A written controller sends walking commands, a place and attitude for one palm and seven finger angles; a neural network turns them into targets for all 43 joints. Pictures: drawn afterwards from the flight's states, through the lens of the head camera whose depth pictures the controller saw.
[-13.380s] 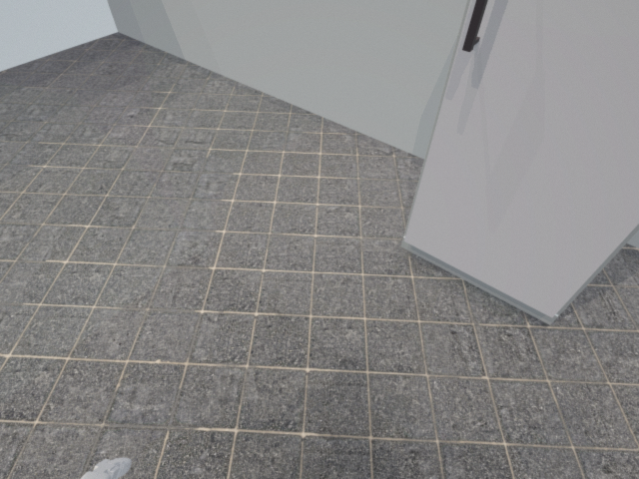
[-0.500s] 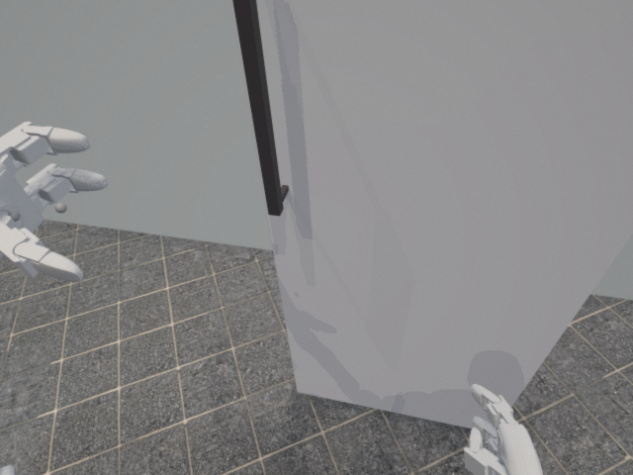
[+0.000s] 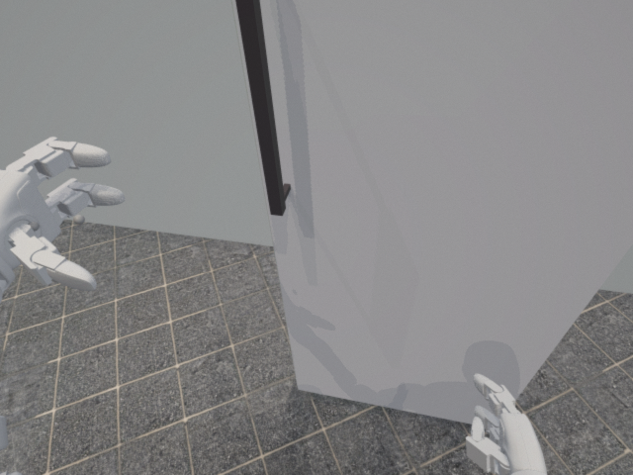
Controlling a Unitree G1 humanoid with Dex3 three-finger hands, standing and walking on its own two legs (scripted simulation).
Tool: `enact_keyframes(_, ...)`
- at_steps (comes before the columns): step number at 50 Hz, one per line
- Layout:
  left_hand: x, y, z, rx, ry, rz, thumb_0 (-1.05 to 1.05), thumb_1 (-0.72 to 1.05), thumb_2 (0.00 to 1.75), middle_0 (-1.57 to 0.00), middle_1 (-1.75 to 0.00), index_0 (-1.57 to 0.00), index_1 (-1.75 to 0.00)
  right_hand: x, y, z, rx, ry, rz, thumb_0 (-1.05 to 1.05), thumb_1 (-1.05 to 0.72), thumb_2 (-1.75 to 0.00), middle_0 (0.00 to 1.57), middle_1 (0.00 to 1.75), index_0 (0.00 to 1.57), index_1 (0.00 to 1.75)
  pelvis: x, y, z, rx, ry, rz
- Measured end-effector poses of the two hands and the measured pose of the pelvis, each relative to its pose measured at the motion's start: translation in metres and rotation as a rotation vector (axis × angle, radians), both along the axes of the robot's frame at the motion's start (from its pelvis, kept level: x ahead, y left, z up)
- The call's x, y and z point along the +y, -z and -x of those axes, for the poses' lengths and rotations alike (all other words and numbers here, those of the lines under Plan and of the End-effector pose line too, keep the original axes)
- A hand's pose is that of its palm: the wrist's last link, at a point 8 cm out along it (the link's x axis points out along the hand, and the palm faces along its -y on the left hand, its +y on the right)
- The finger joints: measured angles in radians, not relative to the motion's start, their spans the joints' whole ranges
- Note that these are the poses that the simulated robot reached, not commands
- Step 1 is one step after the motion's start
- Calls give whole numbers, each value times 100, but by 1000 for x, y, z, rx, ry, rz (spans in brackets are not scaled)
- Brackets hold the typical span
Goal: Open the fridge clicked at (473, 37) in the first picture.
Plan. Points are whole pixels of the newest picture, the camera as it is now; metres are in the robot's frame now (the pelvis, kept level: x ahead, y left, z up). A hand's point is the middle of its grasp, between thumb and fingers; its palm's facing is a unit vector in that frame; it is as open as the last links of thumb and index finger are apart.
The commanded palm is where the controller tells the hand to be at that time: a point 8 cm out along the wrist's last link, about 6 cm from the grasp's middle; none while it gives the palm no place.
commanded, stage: move the hooked fingers beside the handle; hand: left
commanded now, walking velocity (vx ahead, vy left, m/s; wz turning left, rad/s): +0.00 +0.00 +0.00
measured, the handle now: (267, 93) +0.49 +0.12 +0.27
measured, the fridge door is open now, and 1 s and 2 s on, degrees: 0 0 0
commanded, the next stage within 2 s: none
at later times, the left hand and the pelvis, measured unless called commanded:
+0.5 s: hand (116, 187) +0.33 +0.26 +0.24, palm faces -0.04 -0.99 -0.10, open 14.0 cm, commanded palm +0.29 +0.30 +0.25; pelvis +0.00 +0.01 +0.00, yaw -1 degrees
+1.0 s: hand (168, 170) +0.37 +0.22 +0.24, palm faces -0.05 -1.00 -0.07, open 14.0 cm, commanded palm +0.35 +0.27 +0.24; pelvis +0.00 -0.01 +0.00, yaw +0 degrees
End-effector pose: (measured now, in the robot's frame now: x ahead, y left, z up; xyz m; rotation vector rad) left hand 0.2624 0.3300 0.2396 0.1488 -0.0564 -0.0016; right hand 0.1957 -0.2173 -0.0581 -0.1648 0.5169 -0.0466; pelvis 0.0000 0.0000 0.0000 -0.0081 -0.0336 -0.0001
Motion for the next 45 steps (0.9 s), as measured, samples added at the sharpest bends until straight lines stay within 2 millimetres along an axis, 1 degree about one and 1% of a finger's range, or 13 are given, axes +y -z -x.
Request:
enact_keyframes(3,-3,-1,1,-26,35,2,-1,-50,30,-30,-120,-30,-120,7,0,-1,1,-7,-7,1,-90,-89,20,30,20,30,2,0,-2,0,2,0)
enact_keyframes(7,6,-5,4,-67,19,24,-1,-50,30,-30,-120,-30,-120,12,-2,0,2,-16,-9,1,-90,-89,20,30,20,30,3,-1,-3,-1,2,1)
enact_keyframes(10,13,-3,0,-56,-13,43,-1,-51,30,-30,-120,-30,-120,14,-1,0,13,-25,-2,1,-90,-89,20,30,20,30,5,0,-2,-3,-3,3)
enact_keyframes(12,12,1,-5,-29,-20,46,-1,-51,30,-30,-120,-30,-120,14,1,1,21,-27,4,1,-90,-89,20,30,20,30,6,0,0,-2,-8,3)
enact_keyframes(15,3,7,-16,6,4,36,-1,-51,30,-30,-120,-30,-120,14,2,2,33,-23,12,1,-90,-89,20,30,20,30,8,-1,2,2,-13,3)
enact_keyframes(18,-10,9,-28,1,46,36,-1,-51,30,-30,-120,-30,-120,13,3,4,39,-9,16,1,-90,-89,20,30,20,30,9,-1,2,6,-10,2)
enact_keyframes(21,-17,5,-38,-33,67,49,-1,-51,30,-30,-120,-30,-120,12,3,8,40,10,13,1,-90,-89,20,30,20,30,9,-1,0,10,-1,1)
enact_keyframes(24,-19,-1,-46,-56,54,54,-1,-51,30,-30,-120,-30,-120,9,3,11,45,28,5,1,-90,-89,20,30,20,30,9,-1,-2,12,7,0)
enact_keyframes(28,-22,-5,-50,-46,37,50,-1,-50,30,-30,-120,-30,-120,4,7,15,62,43,-4,1,-90,-89,20,30,20,30,9,-2,-4,16,12,-2)
enact_keyframes(33,-31,2,-49,-13,49,53,-1,-50,30,-30,-120,-30,-120,-2,11,17,85,52,-2,1,-90,-89,20,30,20,30,7,-1,-5,18,11,-3)
enact_keyframes(38,-37,5,-50,-21,38,71,-1,-51,30,-30,-120,-30,-120,-6,11,16,91,51,13,1,-90,-89,20,30,20,30,3,-1,-3,12,4,-5)
enact_keyframes(41,-39,5,-57,-17,23,82,-1,-51,30,-30,-120,-30,-120,-8,10,15,92,49,21,1,-90,-89,20,30,20,30,0,-1,-1,11,-3,-4)
enact_keyframes(45,-44,5,-72,13,12,73,-1,-51,30,-30,-120,-30,-120,-11,11,16,97,58,25,1,-90,-89,20,30,20,30,-4,-1,2,14,-7,-4)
